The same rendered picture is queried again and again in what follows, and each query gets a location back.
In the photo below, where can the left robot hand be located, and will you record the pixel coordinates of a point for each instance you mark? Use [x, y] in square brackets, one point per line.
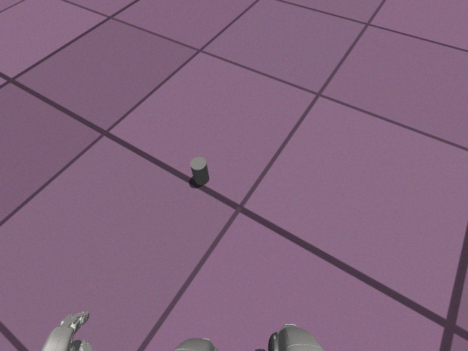
[60, 339]

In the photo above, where can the can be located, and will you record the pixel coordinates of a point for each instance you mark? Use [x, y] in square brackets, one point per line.
[199, 170]

